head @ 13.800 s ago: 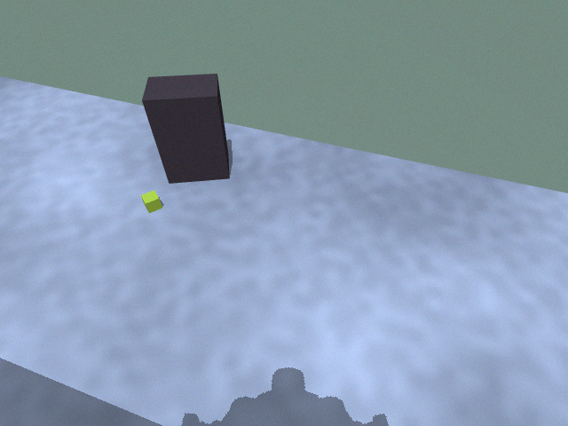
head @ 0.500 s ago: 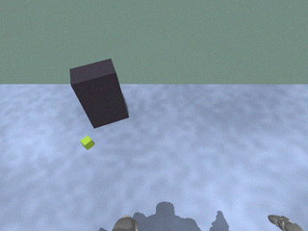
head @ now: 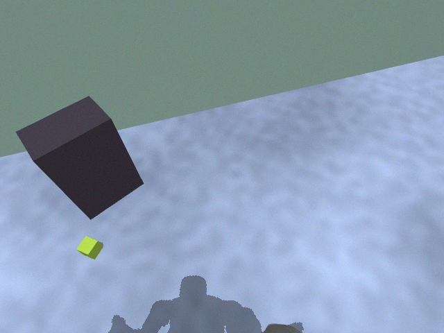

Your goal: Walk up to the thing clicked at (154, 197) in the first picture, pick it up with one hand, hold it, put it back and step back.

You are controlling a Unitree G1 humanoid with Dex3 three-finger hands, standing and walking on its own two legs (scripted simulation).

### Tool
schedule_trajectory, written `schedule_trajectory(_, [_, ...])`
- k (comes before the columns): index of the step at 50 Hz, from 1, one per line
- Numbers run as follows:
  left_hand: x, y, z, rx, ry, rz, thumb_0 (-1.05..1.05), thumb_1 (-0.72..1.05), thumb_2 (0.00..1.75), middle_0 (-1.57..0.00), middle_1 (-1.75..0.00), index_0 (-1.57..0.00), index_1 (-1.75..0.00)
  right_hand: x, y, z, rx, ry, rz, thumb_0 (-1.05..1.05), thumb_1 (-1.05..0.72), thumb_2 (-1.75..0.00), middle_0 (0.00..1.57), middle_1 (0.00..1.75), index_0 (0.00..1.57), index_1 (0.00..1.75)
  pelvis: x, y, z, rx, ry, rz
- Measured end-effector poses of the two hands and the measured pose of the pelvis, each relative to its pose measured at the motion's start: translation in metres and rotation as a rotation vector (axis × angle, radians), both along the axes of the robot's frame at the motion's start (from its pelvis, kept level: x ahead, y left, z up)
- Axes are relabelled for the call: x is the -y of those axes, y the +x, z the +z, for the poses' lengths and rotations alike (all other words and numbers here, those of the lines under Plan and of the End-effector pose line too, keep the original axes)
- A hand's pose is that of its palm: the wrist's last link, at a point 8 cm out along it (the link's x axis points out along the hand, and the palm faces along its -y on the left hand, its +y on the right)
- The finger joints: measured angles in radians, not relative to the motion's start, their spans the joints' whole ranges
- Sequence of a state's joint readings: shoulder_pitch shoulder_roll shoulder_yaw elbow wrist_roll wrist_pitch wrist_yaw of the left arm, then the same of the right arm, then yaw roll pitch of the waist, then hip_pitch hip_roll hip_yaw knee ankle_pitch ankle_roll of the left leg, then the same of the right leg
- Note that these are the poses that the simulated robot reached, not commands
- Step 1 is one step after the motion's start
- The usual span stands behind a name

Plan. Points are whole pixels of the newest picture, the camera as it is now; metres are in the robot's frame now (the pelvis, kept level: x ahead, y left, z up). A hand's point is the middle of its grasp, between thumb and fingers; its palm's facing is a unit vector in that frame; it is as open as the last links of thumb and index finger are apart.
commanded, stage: walk up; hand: left
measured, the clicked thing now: (90, 247) +0.61 +0.59 -0.71
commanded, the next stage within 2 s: none
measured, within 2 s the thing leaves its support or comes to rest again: neither
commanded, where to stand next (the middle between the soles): +0.15 +0.63 m, yaw -38 degrees
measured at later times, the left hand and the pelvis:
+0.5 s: hand out of the picture +0.20 +0.56 -0.14, palm faces -0.18 -0.79 -0.58, open 7.4 cm; pelvis +0.05 +0.26 -0.01, yaw -10 degrees
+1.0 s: hand out of the picture +0.26 +0.81 -0.12, palm faces -0.32 -0.66 -0.68, open 7.4 cm; pelvis +0.07 +0.51 -0.05, yaw -23 degrees
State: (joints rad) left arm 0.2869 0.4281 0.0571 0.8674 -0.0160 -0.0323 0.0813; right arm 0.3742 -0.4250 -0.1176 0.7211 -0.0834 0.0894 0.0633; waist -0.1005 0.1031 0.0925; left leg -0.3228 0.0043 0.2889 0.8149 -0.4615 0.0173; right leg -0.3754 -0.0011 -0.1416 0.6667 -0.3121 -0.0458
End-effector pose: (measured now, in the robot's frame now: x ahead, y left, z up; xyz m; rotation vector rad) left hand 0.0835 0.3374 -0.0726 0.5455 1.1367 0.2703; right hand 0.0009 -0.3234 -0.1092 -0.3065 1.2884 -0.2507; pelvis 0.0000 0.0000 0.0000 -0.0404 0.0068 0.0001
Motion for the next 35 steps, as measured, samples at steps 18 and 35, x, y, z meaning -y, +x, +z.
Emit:
schedule_trajectory(18, [-0.232, 0.07, -0.025, 0.015, 0.107, -0.099, 0.0, 0.9, 0.9, -0.22, -0.3, -0.21, -0.3, -0.191, 0.158, 0.005, 0.319, -0.067, 0.099, 0.0, -0.91, -0.9, 0.2, 0.3, 0.2, 0.29, -0.209, 0.042, -0.036, 0.023, 0.02, -0.146])
schedule_trajectory(35, [-0.304, 0.11, 0.001, -0.008, 0.082, -0.253, 0.0, 0.9, 0.9, -0.22, -0.3, -0.21, -0.3, -0.327, 0.064, -0.037, 0.118, 0.028, -0.146, 0.0, -0.9, -0.9, 0.21, 0.3, 0.2, 0.3, -0.331, 0.06, -0.022, 0.041, -0.006, -0.269])
